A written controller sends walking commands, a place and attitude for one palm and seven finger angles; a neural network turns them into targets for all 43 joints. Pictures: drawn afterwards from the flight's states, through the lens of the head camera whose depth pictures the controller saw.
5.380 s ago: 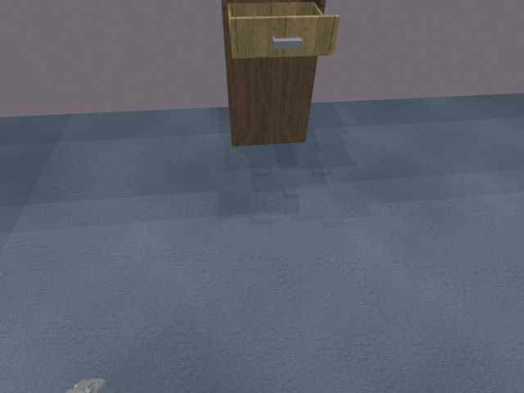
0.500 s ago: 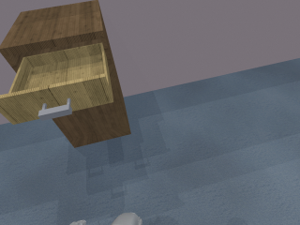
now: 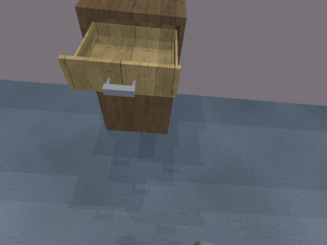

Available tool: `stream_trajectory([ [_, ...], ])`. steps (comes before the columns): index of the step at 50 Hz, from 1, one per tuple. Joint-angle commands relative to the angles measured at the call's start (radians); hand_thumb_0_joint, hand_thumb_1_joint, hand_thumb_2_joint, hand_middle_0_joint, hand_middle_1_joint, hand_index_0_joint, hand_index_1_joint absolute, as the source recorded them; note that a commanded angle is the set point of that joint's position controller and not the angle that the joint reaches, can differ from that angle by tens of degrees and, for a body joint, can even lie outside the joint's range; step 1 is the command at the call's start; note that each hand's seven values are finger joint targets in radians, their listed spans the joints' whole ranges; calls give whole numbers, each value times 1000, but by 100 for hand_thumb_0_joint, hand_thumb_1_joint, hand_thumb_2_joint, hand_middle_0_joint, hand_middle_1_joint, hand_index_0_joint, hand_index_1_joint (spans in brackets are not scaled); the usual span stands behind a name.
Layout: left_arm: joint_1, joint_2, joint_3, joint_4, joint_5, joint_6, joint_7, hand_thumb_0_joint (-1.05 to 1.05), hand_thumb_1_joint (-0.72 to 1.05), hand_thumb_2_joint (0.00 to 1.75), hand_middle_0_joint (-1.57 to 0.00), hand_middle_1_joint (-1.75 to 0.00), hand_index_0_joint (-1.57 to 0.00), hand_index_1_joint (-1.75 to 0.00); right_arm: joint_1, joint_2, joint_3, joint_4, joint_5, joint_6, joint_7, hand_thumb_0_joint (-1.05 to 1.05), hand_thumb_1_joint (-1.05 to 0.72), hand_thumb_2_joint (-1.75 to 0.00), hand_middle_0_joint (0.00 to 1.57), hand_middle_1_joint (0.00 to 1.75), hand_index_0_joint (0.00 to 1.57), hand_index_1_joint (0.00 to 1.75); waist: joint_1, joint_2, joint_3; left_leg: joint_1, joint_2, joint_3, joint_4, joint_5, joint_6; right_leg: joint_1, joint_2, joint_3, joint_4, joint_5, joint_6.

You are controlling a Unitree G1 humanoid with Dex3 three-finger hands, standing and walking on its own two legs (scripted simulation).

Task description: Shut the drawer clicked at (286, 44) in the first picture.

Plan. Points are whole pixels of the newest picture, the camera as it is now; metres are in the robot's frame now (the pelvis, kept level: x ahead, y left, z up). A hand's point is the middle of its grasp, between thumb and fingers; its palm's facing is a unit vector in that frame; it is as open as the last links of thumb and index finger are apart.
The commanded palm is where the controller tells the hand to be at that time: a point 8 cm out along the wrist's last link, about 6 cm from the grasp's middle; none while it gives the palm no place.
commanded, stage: take the last steps up to it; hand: left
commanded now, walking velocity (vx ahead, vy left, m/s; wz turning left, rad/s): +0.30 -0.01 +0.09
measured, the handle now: (120, 85) +0.60 +0.22 -0.02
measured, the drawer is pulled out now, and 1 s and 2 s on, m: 0.30 0.30 0.30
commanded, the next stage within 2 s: come to a stop and stand still in 1.16 s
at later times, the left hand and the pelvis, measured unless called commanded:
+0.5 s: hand out of the picture +0.08 +0.14 -0.15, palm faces +0.12 -0.96 -0.24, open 7.2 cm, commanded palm none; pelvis +0.06 -0.05 +0.00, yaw +3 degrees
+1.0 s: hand out of the picture +0.13 +0.17 -0.19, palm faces +0.18 -0.97 -0.15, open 7.4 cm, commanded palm none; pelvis +0.21 +0.02 -0.01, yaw +3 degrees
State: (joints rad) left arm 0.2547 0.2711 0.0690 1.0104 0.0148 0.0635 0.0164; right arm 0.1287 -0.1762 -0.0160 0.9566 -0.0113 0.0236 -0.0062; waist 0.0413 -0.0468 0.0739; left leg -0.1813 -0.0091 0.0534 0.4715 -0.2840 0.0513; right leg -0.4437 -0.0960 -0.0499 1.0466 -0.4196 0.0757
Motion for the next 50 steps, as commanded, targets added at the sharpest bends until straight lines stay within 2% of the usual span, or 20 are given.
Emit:
stream_trajectory([
  [1, -7, 39, -8, -54, 5, -42, -5, 0, 90, 90, -20, -30, -20, -30, 134, -177, -48, -9, -2, -38, -22, 0, -90, -90, 20, 30, 20, 30, -59, 171, -112, 219, 248, -193, -158, 594, 117, -93, 4, 16, 6, 32, 2],
  [10, -124, -14, -21, -79, 11, -63, -28, 0, 90, 90, -20, -30, -20, -30, 229, -166, -54, 51, -17, -55, -22, 0, -90, -90, 20, 30, 20, 30, -87, 179, 26, 75, 264, -319, -291, -44, 150, -20, 12, -5, -287, 3, -38],
  [13, -79, -23, -15, -64, 9, -72, -31, 0, 90, 90, -20, -30, -20, -30, 214, -160, -52, 66, -18, -54, -19, 0, -90, -90, 20, 30, 20, 30, -55, 172, 34, -27, 248, -311, -266, -120, 131, 126, 40, -21, -414, 36, -51],
  [15, 48, -23, -9, -16, 11, -83, -27, 0, 90, 90, -20, -30, -20, -30, 197, -142, -47, 76, -12, -53, -18, 0, -90, -90, 20, 30, 20, 30, 3, 104, 4, -134, 181, -240, -141, -180, 79, 345, 56, -36, -592, 143, -56],
  [16, 107, 28, 2, 7, 16, -95, -19, 0, 90, 90, -20, -30, -20, -30, 205, -100, -41, 79, -4, -58, -14, 0, -90, -90, 20, 30, 20, 30, 28, -19, -13, -285, 111, -181, 15, -206, 39, 516, -24, 79, -677, 52, -82],
  [17, 206, 103, 20, 28, 21, -103, -10, 0, 90, 90, -20, -30, -20, -30, 203, -45, -26, 51, 2, -66, -9, 0, -90, -90, 20, 30, 20, 30, 67, -238, -25, -460, -10, -18, 291, -251, -12, 615, -257, 390, -823, -126, -171],
  [18, 258, 142, 25, 30, 3, -102, -4, 0, 90, 90, -20, -30, -20, -30, 148, -104, -40, 22, -8, -58, -1, 0, -90, -90, 20, 30, 20, 30, 88, -235, -15, -491, 19, -49, 469, -297, -13, 503, -355, 560, -941, -308, -243],
  [19, 217, 111, 20, 30, -1, -107, -2, 0, 90, 90, -20, -30, -20, -30, 113, -114, -51, 27, -13, -53, 6, 0, -90, -90, 20, 30, 20, 30, 66, -187, 47, -499, 51, -86, 579, -203, -10, 392, -339, 566, -981, -373, -249],
  [22, 79, -6, -3, 0, 4, -122, 4, 0, 90, 90, -20, -30, -20, -30, 210, -55, -59, 87, -19, -34, 18, 0, -90, -90, 20, 30, 20, 30, -43, -21, 90, -430, 106, -70, 635, 3, -37, 251, -226, 260, -953, -105, -195],
  [25, 122, -36, -18, 21, 0, -139, 3, 0, 90, 90, -20, -30, -20, -30, 240, -31, -54, 102, -19, -27, 20, 0, -90, -90, 20, 30, 20, 30, -54, -51, 63, -421, 113, -41, 614, 99, -65, 279, -166, 111, -940, 147, -181],
  [31, 227, -19, -23, 82, 6, -155, 6, 0, 90, 90, -20, -30, -20, -30, 97, -31, -50, 50, -12, -37, 31, 0, -90, -90, 20, 30, 20, 30, -23, -65, 61, -492, 129, -5, 469, 118, -79, 394, -179, 87, -895, 415, -219],
  [37, 275, -8, -19, 119, 13, -144, 13, 0, 90, 90, -20, -30, -20, -30, -50, -13, -36, 3, -7, -54, 41, 0, -90, -90, 20, 30, 20, 30, 10, -96, 77, -367, 96, 43, 236, 70, -47, 403, -188, 57, -831, 527, -213],
  [39, 272, 1, -13, 126, 12, -138, 15, 0, 90, 90, -20, -30, -20, -30, -36, -22, -35, 1, -6, -64, 37, 0, -90, -90, 20, 30, 20, 30, -3, -89, 51, -268, 72, 58, 161, 37, -27, 409, -191, 51, -762, 595, -205],
  [41, 247, 0, -10, 126, 7, -133, 13, 0, 90, 90, -20, -30, -20, -30, 143, -54, -44, 59, -14, -77, 19, 0, -90, -90, 20, 30, 20, 30, -88, -34, -30, 22, 25, 87, 28, 115, -12, 322, -131, -9, -526, 678, -169],
  [42, 261, -30, -14, 119, 0, -131, 9, 0, 90, 90, -20, -30, -20, -30, 286, -128, -58, 92, -21, -84, 5, 0, -90, -90, 20, 30, 20, 30, -140, 89, -147, 259, 134, -21, -9, 178, 17, 207, -70, -47, -305, 511, -134],
  [43, 303, -89, -22, 102, -10, -131, 1, 0, 90, 90, -20, -30, -20, -30, 373, -236, -82, 109, -25, -86, -7, 0, -90, -90, 20, 30, 20, 30, -141, 331, -245, 455, 408, -374, -65, 305, 124, -45, 56, -103, -20, -45, -89],
  [44, 233, -70, -20, 66, -1, -135, 4, 0, 90, 90, -20, -30, -20, -30, 404, -250, -80, 109, -8, -74, -9, 0, -90, -90, 20, 30, 20, 30, -150, 241, -217, 386, 467, -435, -131, 345, 177, -105, 67, -20, 128, -175, -108],
  [45, 191, -76, -18, 64, -1, -127, 8, 0, 90, 90, -20, -30, -20, -30, 337, -216, -74, 102, -7, -80, -18, 0, -90, -90, 20, 30, 20, 30, -133, 253, -194, 301, 456, -413, -180, 262, 165, -145, 32, 28, 220, -113, -105],
  [47, 131, -69, -11, 66, 7, -114, -5, 0, 90, 90, -20, -30, -20, -30, 205, -122, -52, 63, -7, -87, -19, 0, -90, -90, 20, 30, 20, 30, -87, 155, -25, 70, 391, -295, -241, 168, 139, -145, -33, 46, 226, 7, -91],
  [50, 181, -112, -14, 77, 14, -85, -13, 0, 90, 90, -20, -30, -20, -30, 159, -69, -34, 55, -5, -100, -19, 0, -90, -90, 20, 30, 20, 30, -21, 147, -1, -66, 303, -122, -281, 223, 105, -52, -41, 24, 108, 100, -69],
])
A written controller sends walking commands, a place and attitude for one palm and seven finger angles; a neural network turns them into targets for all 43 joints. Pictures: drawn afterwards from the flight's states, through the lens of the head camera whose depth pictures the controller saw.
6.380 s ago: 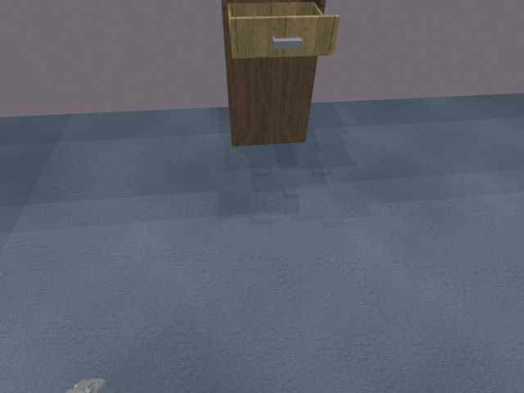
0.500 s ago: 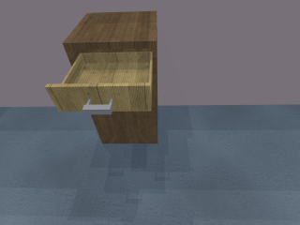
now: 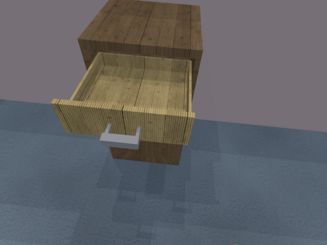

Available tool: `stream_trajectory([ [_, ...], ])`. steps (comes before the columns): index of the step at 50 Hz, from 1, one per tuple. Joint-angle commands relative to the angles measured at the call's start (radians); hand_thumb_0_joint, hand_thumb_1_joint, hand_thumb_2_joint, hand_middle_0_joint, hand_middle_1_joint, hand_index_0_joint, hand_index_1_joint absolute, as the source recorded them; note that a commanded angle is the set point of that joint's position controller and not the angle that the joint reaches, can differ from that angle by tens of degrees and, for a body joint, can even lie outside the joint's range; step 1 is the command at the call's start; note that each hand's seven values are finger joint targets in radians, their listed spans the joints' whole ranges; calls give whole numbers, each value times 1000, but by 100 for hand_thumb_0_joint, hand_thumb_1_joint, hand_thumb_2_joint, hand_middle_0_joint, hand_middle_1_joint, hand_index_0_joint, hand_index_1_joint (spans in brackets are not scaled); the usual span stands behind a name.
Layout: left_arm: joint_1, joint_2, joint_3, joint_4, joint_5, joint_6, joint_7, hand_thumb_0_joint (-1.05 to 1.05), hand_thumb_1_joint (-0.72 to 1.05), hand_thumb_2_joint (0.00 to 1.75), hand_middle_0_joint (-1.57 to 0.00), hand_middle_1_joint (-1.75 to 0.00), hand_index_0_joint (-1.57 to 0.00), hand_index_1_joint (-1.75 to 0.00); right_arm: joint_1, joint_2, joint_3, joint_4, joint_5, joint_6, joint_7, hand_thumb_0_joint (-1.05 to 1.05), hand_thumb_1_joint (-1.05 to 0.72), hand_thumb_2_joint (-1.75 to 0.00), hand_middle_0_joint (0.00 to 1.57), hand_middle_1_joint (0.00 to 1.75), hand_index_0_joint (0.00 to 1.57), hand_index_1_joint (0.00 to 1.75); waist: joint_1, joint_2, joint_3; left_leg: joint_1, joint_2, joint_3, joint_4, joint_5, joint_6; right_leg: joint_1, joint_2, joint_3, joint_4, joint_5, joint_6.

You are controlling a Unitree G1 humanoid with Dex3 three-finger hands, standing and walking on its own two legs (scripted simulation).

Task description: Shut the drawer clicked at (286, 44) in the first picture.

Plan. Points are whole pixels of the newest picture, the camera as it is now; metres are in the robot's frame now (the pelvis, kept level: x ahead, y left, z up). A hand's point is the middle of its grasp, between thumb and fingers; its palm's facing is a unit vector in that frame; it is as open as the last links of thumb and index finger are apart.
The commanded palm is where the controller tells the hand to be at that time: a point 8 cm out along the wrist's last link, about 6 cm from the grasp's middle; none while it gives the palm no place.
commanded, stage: take the last steps up to it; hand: left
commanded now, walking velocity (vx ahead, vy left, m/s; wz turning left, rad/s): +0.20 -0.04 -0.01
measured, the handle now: (122, 134) +0.41 +0.17 -0.01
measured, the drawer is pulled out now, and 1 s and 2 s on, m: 0.30 0.30 0.30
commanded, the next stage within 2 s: come to a stop and stand still in 0.16 s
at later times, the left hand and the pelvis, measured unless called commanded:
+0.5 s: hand (125, 224) +0.20 +0.13 -0.15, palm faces +0.04 -0.97 -0.25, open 7.2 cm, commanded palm none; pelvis +0.11 -0.05 +0.01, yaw +1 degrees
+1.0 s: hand out of the picture +0.08 +0.23 -0.16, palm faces +0.08 -0.95 -0.30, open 7.4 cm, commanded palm none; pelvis +0.06 +0.03 -0.01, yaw +0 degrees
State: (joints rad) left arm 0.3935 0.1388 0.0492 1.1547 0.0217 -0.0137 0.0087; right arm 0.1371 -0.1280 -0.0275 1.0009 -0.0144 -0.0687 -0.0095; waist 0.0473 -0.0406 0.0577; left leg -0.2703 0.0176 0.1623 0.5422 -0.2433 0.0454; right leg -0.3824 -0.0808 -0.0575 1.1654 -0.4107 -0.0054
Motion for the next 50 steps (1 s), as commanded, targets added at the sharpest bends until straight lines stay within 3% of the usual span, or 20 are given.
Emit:
stream_trajectory([
  [1, 44, 20, 8, -69, 8, -4, -6, 0, 90, 90, -20, -30, -20, -30, 153, -108, -26, 10, -2, -12, -17, 0, -90, -90, 20, 30, 20, 30, -20, 138, 9, 25, 259, -211, -354, 219, 112, -107, -55, 27, -40, 118, 15],
  [9, -147, 50, 9, -172, 7, 8, -14, 0, 90, 90, -20, -30, -20, -30, 182, -161, -42, 14, -12, 7, -10, 0, -90, -90, 20, 30, 20, 30, -46, 147, 44, 57, 266, -186, -346, 148, 139, -67, -36, -14, -406, 158, 26],
  [13, -113, 70, 11, -162, 9, -10, -13, 0, 90, 90, -20, -30, -20, -30, 188, -161, -42, 40, -13, 22, -11, 0, -90, -90, 20, 30, 20, 30, -20, 118, 7, 49, 225, -161, -188, 134, 81, 133, 27, -68, -620, 215, 16],
  [14, -58, 95, 13, -141, 9, -20, -6, 0, 90, 90, -20, -30, -20, -30, 196, -138, -32, 48, -7, 23, -11, 0, -90, -90, 20, 30, 20, 30, 5, 66, -18, 17, 164, -114, -83, 103, 35, 244, 4, -30, -717, 284, 13],
  [16, 19, 227, 24, -119, 2, -37, 12, 0, 90, 90, -20, -30, -20, -30, 250, -68, -11, 35, 6, 30, -11, 0, -90, -90, 20, 30, 20, 30, -2, -184, -91, -148, 18, -35, 204, -326, -64, 402, -336, 312, -815, 800, -131],
  [18, -74, 213, 16, -126, -7, -36, 23, 0, 90, 90, -20, -30, -20, -30, 251, -87, -13, 59, 11, 57, -24, 0, -90, -90, 20, 30, 20, 30, -20, -189, -137, -80, 48, -136, 319, -365, -78, 319, -339, 294, -800, 1049, -202],
  [19, -112, 196, 14, -133, -5, -30, 32, 0, 90, 90, -20, -30, -20, -30, 243, -84, -13, 72, 16, 64, -28, 0, -90, -90, 20, 30, 20, 30, -26, -113, -136, -88, 51, -160, 340, -334, -80, 319, -325, 252, -772, 1086, -215],
  [23, -160, 196, 26, -153, 0, -1, 44, 0, 90, 90, -20, -30, -20, -30, 226, -79, -26, 67, 10, 108, -22, 0, -90, -90, 20, 30, 20, 30, -33, -56, -116, -100, 23, -158, 418, -240, -97, 247, -277, 145, -787, 942, -185],
  [33, -188, 231, 48, -192, 15, 25, 38, 0, 90, 90, -20, -30, -20, -30, 146, -99, -40, -9, 4, 115, 2, 0, -90, -90, 20, 30, 20, 30, -15, -157, -80, -70, 13, -140, 285, -193, -92, 154, -242, 170, -895, 332, -168],
  [34, -122, 259, 24, -209, 19, 3, 77, 0, 90, 90, -20, -30, -20, -30, 180, -151, -49, -91, 3, 83, 7, 0, -90, -90, 20, 30, 20, 30, -60, -21, -254, -99, -39, -77, 294, -294, -104, 376, -278, 298, -765, 799, -166],
  [35, -136, 299, 34, -245, 17, 4, 73, 0, 90, 90, -20, -30, -20, -30, 157, -117, -44, -125, 9, 82, 6, 0, -90, -90, 20, 30, 20, 30, -42, 19, -277, -65, 20, -133, 186, -266, -72, 320, -275, 233, -704, 572, -181],
  [37, -190, 249, 19, -261, 6, 24, 56, 0, 90, 90, -20, -30, -20, -30, 213, -115, -27, -135, 3, 82, 4, 0, -90, -90, 20, 30, 20, 30, -95, 28, -141, 90, -27, -73, -93, -67, -64, 76, -155, 116, -684, 147, -98],
  [38, -185, 197, 9, -260, -2, 33, 49, 0, 90, 90, -20, -30, -20, -30, 230, -151, -28, -136, -3, 80, 3, 0, -90, -90, 20, 30, 20, 30, -89, 78, -62, 80, 41, -142, -167, -67, -42, 0, -87, 61, -631, 22, -53],
  [39, -153, 148, 1, -264, -7, 43, 40, 0, 90, 90, -20, -30, -20, -30, 198, -210, -34, -161, -14, 81, 2, 0, -90, -90, 20, 30, 20, 30, -62, 197, 9, -49, 178, -305, -243, -99, 12, -19, -8, -5, -572, -32, -8],
  [40, -121, 132, 2, -280, -9, 40, 34, 0, 90, 90, -20, -30, -20, -30, 148, -240, -33, -197, -21, 84, -1, 0, -90, -90, 20, 30, 20, 30, -33, 161, 40, -168, 227, -336, -263, -104, 60, 48, 36, -27, -533, 20, 1],
  [41, -131, 129, -4, -266, 3, 53, 35, 0, 90, 90, -20, -30, -20, -30, 108, -211, -29, -197, -20, 75, 3, 0, -90, -90, 20, 30, 20, 30, -36, 299, 43, -184, 206, -367, -319, -150, 52, 56, 56, -21, -455, -7, -5],
  [42, -124, 138, -6, -261, 4, 59, 30, 0, 90, 90, -20, -30, -20, -30, 74, -213, -25, -200, -17, 76, 0, 0, -90, -90, 20, 30, 20, 30, -37, 321, 74, -204, 185, -360, -328, -145, 61, 43, 66, 7, -369, -4, -3],
  [44, -81, 133, -6, -250, -3, 56, 22, 0, 90, 90, -20, -30, -20, -30, 32, -215, -22, -201, -15, 84, -1, 0, -90, -90, 20, 30, 20, 30, -17, 200, 93, -225, 166, -307, -298, -169, 82, 54, 71, 36, -306, 32, -6],
  [47, -32, 120, -14, -247, -1, 39, 20, 0, 90, 90, -20, -30, -20, -30, 47, -211, -18, -190, -12, 83, -4, 0, -90, -90, 20, 30, 20, 30, -3, 107, 83, -187, 162, -305, -250, -205, 75, 112, 60, 47, -520, 81, -12],
  [50, -40, 162, -25, -253, 3, 6, 24, 0, 90, 90, -20, -30, -20, -30, 128, -158, -6, -165, 3, 80, -2, 0, -90, -90, 20, 30, 20, 30, -61, -25, 32, -38, 19, -218, -119, -176, -1, 31, -59, 282, -809, 8, -83],
])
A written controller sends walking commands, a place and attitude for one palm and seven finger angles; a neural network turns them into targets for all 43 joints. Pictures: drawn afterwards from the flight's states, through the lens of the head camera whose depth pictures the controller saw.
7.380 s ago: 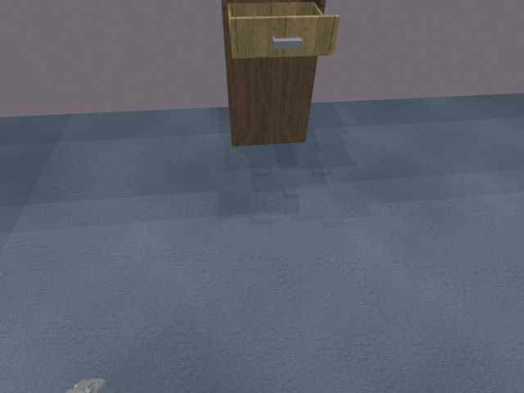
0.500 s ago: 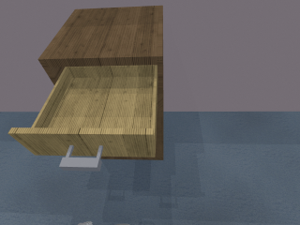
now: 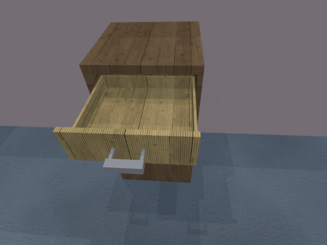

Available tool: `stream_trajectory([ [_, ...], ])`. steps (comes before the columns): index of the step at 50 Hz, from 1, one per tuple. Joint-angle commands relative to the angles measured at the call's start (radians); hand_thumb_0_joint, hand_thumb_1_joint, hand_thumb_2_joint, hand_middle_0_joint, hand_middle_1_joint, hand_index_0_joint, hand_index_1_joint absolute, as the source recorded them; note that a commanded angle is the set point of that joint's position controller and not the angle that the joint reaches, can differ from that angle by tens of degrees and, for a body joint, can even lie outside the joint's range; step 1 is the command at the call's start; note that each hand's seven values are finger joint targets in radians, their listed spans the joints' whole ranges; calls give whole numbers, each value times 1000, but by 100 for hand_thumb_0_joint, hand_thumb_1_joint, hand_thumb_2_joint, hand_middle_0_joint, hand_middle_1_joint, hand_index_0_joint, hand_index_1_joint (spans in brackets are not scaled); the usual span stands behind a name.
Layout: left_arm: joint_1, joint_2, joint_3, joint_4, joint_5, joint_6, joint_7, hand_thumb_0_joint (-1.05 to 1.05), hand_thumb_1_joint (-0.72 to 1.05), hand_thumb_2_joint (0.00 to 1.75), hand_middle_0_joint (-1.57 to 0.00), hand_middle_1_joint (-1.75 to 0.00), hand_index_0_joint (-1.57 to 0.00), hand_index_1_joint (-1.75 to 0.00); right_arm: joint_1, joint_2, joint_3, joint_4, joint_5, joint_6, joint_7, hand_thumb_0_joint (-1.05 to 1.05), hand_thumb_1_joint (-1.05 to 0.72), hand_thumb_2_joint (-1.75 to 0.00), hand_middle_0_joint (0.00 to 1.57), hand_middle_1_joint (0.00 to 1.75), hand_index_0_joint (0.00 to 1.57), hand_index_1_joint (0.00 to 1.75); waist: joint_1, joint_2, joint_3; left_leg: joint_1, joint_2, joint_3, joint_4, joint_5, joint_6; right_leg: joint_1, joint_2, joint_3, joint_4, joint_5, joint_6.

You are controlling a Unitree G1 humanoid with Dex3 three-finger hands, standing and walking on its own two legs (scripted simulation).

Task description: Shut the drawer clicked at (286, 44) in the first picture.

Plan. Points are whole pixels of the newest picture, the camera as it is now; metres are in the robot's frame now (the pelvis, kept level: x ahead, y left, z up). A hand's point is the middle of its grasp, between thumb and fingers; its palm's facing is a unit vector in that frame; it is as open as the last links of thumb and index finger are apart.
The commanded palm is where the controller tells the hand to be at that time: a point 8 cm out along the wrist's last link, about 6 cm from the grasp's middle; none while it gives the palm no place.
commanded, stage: come to a stop and stand still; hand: left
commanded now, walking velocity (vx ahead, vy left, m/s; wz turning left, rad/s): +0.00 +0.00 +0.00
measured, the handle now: (126, 159) +0.35 +0.14 +0.00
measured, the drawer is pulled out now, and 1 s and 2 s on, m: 0.30 0.30 0.30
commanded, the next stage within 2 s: look again from close up in 0.82 s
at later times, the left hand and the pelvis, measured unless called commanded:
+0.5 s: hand out of the picture +0.04 +0.20 -0.15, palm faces +0.01 -0.98 -0.22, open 7.3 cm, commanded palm none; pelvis +0.02 +0.02 +0.02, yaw +0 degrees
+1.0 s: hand out of the picture +0.05 +0.18 -0.16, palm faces +0.02 -0.98 -0.20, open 7.3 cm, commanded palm none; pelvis +0.04 +0.01 +0.02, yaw +0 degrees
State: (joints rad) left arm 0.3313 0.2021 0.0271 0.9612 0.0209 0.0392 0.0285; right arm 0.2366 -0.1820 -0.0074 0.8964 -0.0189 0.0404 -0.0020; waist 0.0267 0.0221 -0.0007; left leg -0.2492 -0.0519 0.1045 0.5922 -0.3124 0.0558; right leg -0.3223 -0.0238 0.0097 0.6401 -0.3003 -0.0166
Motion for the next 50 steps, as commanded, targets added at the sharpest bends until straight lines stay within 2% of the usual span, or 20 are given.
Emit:
stream_trajectory([
  [1, -20, 115, 3, -63, 0, -53, 3, 0, 90, 90, -20, -30, -20, -30, 63, -91, -28, -44, 6, -24, -12, 0, -90, -90, 20, 30, 20, 30, -66, -158, 65, 13, 83, -137, -154, -99, -21, -86, -129, 243, -312, -178, -91],
  [2, -44, 117, 6, -70, 0, -55, 5, 0, 90, 90, -20, -30, -20, -30, 94, -97, -31, -28, 3, -23, -12, 0, -90, -90, 20, 30, 20, 30, -76, -235, 39, 63, 82, -124, -133, -72, -24, -106, -130, 235, -330, -230, -87],
  [3, -55, 108, 5, -72, -1, -53, 7, 0, 90, 90, -20, -30, -20, -30, 107, -99, -30, -13, 3, -25, -11, 0, -90, -90, 20, 30, 20, 30, -81, -227, 46, 99, 84, -122, -129, -54, -24, -143, -126, 221, -340, -260, -80],
  [5, -47, 90, 3, -68, -2, -51, 7, 0, 90, 90, -20, -30, -20, -30, 119, -94, -25, 8, 1, -38, -10, 0, -90, -90, 20, 30, 20, 30, -78, -119, 46, 109, 112, -148, -198, -30, -15, -132, -87, 170, -297, -187, -56],
  [6, -34, 84, 0, -61, -4, -49, 5, 0, 90, 90, -20, -30, -20, -30, 106, -97, -23, 15, 2, -47, -10, 0, -90, -90, 20, 30, 20, 30, -64, -26, 47, 72, 141, -187, -265, -46, -8, -85, -58, 134, -259, -111, -44],
  [8, 4, 62, -4, -37, -4, -47, 6, 0, 90, 90, -20, -30, -20, -30, 72, -110, -17, 22, 3, -59, -13, 0, -90, -90, 20, 30, 20, 30, -29, 37, 47, -18, 179, -233, -339, -82, 3, 29, -34, 76, -199, 15, -30],
  [11, 24, 55, -10, -7, -3, -47, 6, 0, 90, 90, -20, -30, -20, -30, 69, -105, -11, 46, 6, -66, -17, 0, -90, -90, 20, 30, 20, 30, -14, 33, 51, -29, 177, -222, -353, -37, 4, 77, -39, 64, -200, 67, -29],
  [15, 24, 43, -16, 27, -5, -46, 8, 0, 90, 90, -20, -30, -20, -30, 94, -97, -5, 84, 6, -66, -21, 0, -90, -90, 20, 30, 20, 30, -17, 24, 70, -19, 172, -210, -351, -31, -1, 81, -50, 66, -215, 74, -29],
  [19, 13, 39, -18, 44, -7, -45, 9, 0, 90, 90, -20, -30, -20, -30, 120, -93, -1, 115, 7, -69, -25, 0, -90, -90, 20, 30, 20, 30, -19, 16, 60, 6, 176, -208, -345, 30, -1, 94, -54, 59, -214, 96, -26],
  [21, 4, 40, -19, 50, -8, -44, 9, 0, 90, 90, -20, -30, -20, -30, 126, -85, 1, 128, 8, -69, -26, 0, -90, -90, 20, 30, 20, 30, -20, 2, 80, 0, 175, -207, -345, 51, 0, 92, -53, 60, -218, 104, -27],
  [25, 5, 34, -20, 64, -9, -48, 13, 0, 90, 90, -20, -30, -20, -30, 138, -80, 3, 146, 8, -73, -29, 0, -90, -90, 20, 30, 20, 30, -25, -22, 45, 53, 170, -181, -305, 155, -3, 105, -65, 70, -220, 153, -25],
  [29, 4, 33, -21, 72, -11, -47, 15, 0, 90, 90, -20, -30, -20, -30, 134, -74, 4, 160, 9, -73, -32, 0, -90, -90, 20, 30, 20, 30, -26, -10, 49, 84, 169, -165, -286, 225, -5, 97, -68, 74, -222, 184, -25],
  [31, 2, 35, -20, 74, -11, -49, 15, 0, 90, 90, -20, -30, -20, -30, 134, -70, 3, 163, 10, -73, -33, 0, -90, -90, 20, 30, 20, 30, -29, -26, 45, 96, 169, -158, -276, 247, -4, 99, -68, 80, -225, 210, -26],
  [34, 2, 34, -22, 78, -11, -51, 16, 0, 90, 90, -20, -30, -20, -30, 129, -71, 3, 171, 10, -72, -34, 0, -90, -90, 20, 30, 20, 30, -34, -43, 49, 112, 165, -149, -263, 254, -9, 94, -75, 87, -228, 234, -27],
  [37, -2, 33, -23, 80, -11, -49, 16, 0, 90, 90, -20, -30, -20, -30, 120, -70, 3, 173, 11, -70, -35, 0, -90, -90, 20, 30, 20, 30, -32, -34, 77, 106, 167, -150, -270, 251, -9, 85, -71, 87, -234, 223, -26],
  [47, 6, 39, -23, 87, -12, -53, 14, 0, 90, 90, -20, -30, -20, -30, 108, -74, 4, 179, 11, -74, -37, 0, -90, -90, 20, 30, 20, 30, -30, -13, 34, 136, 165, -144, -263, 277, -9, 116, -75, 90, -242, 263, -29],
  [50, 8, 41, -24, 90, -12, -57, 15, 0, 90, 90, -20, -30, -20, -30, 111, -72, 4, 186, 12, -74, -37, 0, -90, -90, 20, 30, 20, 30, -33, -32, 30, 144, 164, -139, -254, 279, -13, 124, -80, 91, -247, 291, -32],
])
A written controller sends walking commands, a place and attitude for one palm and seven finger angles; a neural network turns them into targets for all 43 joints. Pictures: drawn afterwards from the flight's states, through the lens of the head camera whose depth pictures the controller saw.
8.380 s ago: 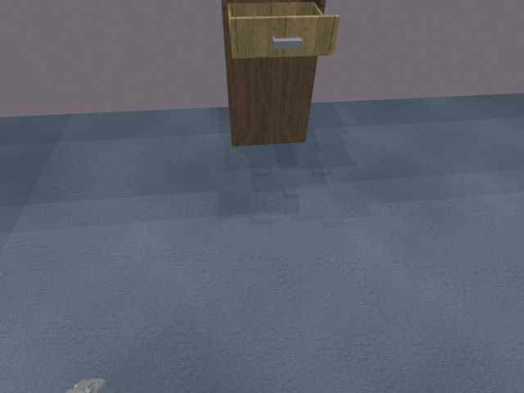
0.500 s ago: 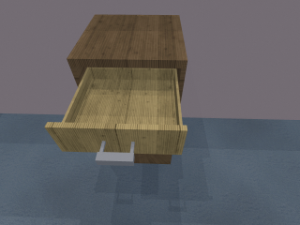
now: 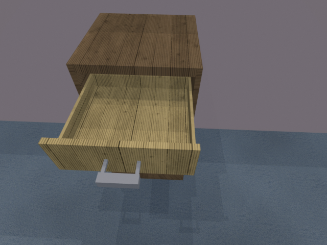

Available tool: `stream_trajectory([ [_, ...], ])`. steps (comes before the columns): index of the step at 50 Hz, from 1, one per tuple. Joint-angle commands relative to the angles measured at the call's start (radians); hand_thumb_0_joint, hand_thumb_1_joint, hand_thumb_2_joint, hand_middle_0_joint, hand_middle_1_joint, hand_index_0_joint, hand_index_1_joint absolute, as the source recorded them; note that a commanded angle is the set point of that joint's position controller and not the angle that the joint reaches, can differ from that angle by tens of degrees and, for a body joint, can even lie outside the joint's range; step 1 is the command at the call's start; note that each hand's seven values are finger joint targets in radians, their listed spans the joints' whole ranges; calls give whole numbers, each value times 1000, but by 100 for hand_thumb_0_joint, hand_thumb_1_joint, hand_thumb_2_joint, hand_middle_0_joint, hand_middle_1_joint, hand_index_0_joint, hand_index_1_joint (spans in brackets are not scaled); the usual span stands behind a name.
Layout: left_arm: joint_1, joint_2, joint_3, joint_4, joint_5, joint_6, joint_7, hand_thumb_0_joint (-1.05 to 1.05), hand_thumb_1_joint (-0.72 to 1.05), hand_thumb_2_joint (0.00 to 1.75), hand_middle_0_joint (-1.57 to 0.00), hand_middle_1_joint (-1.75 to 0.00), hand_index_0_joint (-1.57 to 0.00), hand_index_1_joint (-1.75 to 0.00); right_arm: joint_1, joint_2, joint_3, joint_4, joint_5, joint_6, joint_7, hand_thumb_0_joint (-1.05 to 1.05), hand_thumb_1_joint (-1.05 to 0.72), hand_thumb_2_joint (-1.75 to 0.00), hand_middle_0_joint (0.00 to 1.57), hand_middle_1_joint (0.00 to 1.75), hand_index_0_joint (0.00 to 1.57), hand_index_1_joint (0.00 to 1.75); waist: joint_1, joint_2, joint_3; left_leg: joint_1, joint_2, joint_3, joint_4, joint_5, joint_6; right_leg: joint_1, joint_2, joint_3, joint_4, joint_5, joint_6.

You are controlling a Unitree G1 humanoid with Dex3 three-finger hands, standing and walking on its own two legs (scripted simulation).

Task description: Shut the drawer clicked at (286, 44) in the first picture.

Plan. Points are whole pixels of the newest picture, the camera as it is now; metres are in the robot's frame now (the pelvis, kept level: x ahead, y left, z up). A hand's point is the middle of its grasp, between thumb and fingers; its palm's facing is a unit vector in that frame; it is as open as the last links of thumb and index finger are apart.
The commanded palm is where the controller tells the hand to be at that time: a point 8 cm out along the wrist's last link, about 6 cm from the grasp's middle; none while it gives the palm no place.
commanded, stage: look again from close up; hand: left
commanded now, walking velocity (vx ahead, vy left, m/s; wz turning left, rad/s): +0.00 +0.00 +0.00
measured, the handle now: (120, 172) +0.30 +0.14 -0.02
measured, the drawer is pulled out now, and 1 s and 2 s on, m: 0.30 0.30 0.30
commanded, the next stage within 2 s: raise the hand and make a fist in 0.46 s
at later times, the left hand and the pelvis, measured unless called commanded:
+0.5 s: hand out of the picture +0.01 +0.16 -0.17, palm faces +0.03 -0.98 -0.20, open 7.3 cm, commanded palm none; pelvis +0.01 -0.01 +0.00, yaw +0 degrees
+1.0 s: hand out of the picture +0.12 +0.13 -0.03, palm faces +0.01 -1.00 +0.02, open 6.1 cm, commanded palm +0.10 +0.19 -0.03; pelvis -0.03 -0.02 -0.08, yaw +4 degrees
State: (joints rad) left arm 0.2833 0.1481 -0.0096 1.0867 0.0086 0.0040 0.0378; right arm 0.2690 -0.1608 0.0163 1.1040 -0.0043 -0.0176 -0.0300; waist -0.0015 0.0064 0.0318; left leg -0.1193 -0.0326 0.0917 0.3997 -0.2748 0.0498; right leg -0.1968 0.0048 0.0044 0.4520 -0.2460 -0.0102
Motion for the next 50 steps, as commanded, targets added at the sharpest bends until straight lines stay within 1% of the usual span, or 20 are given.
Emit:
stream_trajectory([
  [1, 56, 97, 12, -33, -1, -21, 4, 0, 90, 90, -20, -30, -20, -30, 77, -92, -20, -20, -3, -16, -9, 0, -90, -90, 20, 30, 20, 30, -3, -9, 2, 15, 146, -126, -65, 251, -5, -1, -107, 95, -59, 246, -38],
  [27, 75, 90, 9, -22, -3, -25, 4, 0, 90, 90, -20, -30, -20, -30, 105, -70, -17, 18, -2, -17, -11, 0, -90, -90, 20, 30, 20, 30, 2, 2, 41, -15, 143, -123, -75, 180, -11, -3, -104, 101, -94, 204, -44],
  [28, 132, 119, 15, 23, 15, -51, 43, 0, 90, 90, -20, -30, -20, -30, -1, -101, -19, -56, 3, -23, 1, 0, -90, -90, 20, 30, 20, 30, 31, -41, 79, -136, 153, -82, 124, 259, -42, 6, -160, 104, -48, 598, -8],
  [29, -570, 330, 125, -1494, -207, -260, 22, 0, 90, 90, -22, -32, -22, -32, 23, -282, -49, -413, 54, -171, -45, 0, -90, -90, 20, 30, 20, 30, -80, 126, -449, 128, 33, -116, 8, 384, -23, 123, -59, 58, 16, 457, -22],
  [30, -168, 261, 123, -1274, -121, -211, 63, 0, 90, 90, -24, -34, -24, -34, -78, -198, -31, -363, 30, -258, -74, 0, -90, -90, 20, 30, 20, 30, 13, 288, -457, 174, 71, -93, 20, 539, -30, 83, -14, 24, 55, 252, -46],
  [31, 125, 30, -25, -1084, -150, -76, 95, 0, 90, 90, -26, -37, -26, -37, -71, -156, -43, -361, 45, -296, -56, 0, -90, -90, 20, 30, 20, 30, -22, 223, -282, 61, 99, -123, 12, 550, -72, -48, -21, -58, 69, 79, -23],
  [32, 90, -52, -73, -1090, -175, -67, 76, 0, 90, 90, -28, -39, -28, -39, -32, -187, -39, -327, 47, -302, -46, 0, -90, -90, 20, 30, 20, 30, -46, 69, -136, -6, 92, -130, 36, 428, -58, -117, -15, -79, 64, 65, -8],
  [33, 27, -16, -47, -1123, -185, -111, 59, 0, 90, 90, -30, -41, -30, -41, -57, -213, -58, -384, 39, -318, -39, 0, -90, -90, 20, 30, 20, 30, -65, -26, -26, -103, 74, -150, 79, 263, -37, -181, -13, -89, 47, 48, -5],
  [34, 17, 25, -7, -1126, -185, -169, 33, 0, 90, 90, -32, -43, -32, -43, -55, -236, -70, -422, 23, -330, -32, 0, -90, -90, 20, 30, 20, 30, -80, -113, -43, -171, 51, -142, 133, 151, -26, -228, -13, -93, 51, 21, -3],
  [35, 103, 10, 16, -1063, -192, -232, 0, 0, 90, 90, -34, -45, -34, -45, -64, -231, -78, -453, 12, -337, -25, 0, -90, -90, 20, 30, 20, 30, -62, -184, -41, -249, 43, -139, 175, 83, -29, -276, -11, -99, 82, -39, -3],
  [36, 240, -26, 10, -1024, -203, -295, -43, 0, 90, 90, -36, -47, -36, -47, -84, -219, -83, -497, 12, -344, -8, 0, -90, -90, 20, 30, 20, 30, -17, -159, -65, -292, 32, -123, 211, 58, -37, -285, -13, -98, 122, -70, -11],
  [38, 411, -77, -2, -989, -229, -436, -151, 0, 90, 90, -40, -52, -40, -52, -124, -205, -91, -577, 8, -344, 24, 0, -90, -90, 20, 30, 20, 30, 34, -229, -123, -421, 17, -100, 298, 25, -53, -319, -9, -95, 233, -77, -16],
  [40, 426, -11, 50, -1009, -232, -584, -265, 0, 90, 90, -44, -56, -44, -56, -157, -213, -108, -639, 8, -331, 57, 0, -90, -90, 20, 30, 20, 30, 38, -180, -139, -527, 1, -81, 394, -5, -62, -352, -18, -62, 317, -49, -27],
  [41, 436, 42, 79, -1010, -202, -639, -296, 0, 90, 90, -46, -58, -46, -58, -158, -214, -119, -658, 11, -320, 76, 0, -90, -90, 20, 30, 20, 30, 43, -83, -153, -544, -1, -73, 430, 2, -62, -363, -26, -43, 351, -20, -37],
  [42, 420, 50, 54, -1092, -191, -656, -317, 0, 90, 90, -48, -60, -48, -60, -172, -212, -112, -707, 16, -315, 85, 0, -90, -90, 20, 30, 20, 30, 51, -51, -213, -562, -3, -63, 455, 1, -47, -364, -23, -31, 384, -18, -37],
  [44, 334, 95, 71, -1283, -203, -669, -331, 0, 90, 90, -52, -65, -52, -65, -171, -199, -108, -763, 22, -311, 80, 0, -90, -90, 20, 30, 20, 30, 50, 18, -321, -584, 7, -68, 494, 5, -33, -382, -19, -2, 434, -37, -37],
  [45, 348, 87, 66, -1303, -208, -643, -324, 0, 90, 90, -54, -67, -54, -67, -160, -196, -107, -774, 26, -300, 75, 0, -90, -90, 20, 30, 20, 30, 41, 59, -312, -581, 8, -71, 502, 5, -30, -401, -13, -2, 438, -38, -38],
  [47, 304, 86, 69, -1413, -225, -586, -288, 0, 90, 90, -58, -71, -58, -71, -153, -197, -101, -800, 33, -278, 62, 0, -90, -90, 20, 30, 20, 30, 18, 67, -297, -589, 12, -91, 502, -48, -27, -441, -6, -9, 428, -108, -34],
  [48, 297, 61, 45, -1451, -233, -560, -269, 0, 90, 90, -60, -73, -60, -73, -143, -191, -96, -813, 36, -269, 52, 0, -90, -90, 20, 30, 20, 30, 1, 57, -273, -585, 15, -98, 508, -57, -23, -456, -3, -15, 420, -112, -31],
  [50, 225, 86, 57, -1522, -222, -533, -227, 0, 90, 90, -64, -78, -64, -78, -110, -190, -85, -815, 36, -250, 33, 0, -90, -90, 20, 30, 20, 30, -25, 43, -271, -591, 20, -113, 527, -70, -19, -475, -1, -11, 410, -126, -26],
])
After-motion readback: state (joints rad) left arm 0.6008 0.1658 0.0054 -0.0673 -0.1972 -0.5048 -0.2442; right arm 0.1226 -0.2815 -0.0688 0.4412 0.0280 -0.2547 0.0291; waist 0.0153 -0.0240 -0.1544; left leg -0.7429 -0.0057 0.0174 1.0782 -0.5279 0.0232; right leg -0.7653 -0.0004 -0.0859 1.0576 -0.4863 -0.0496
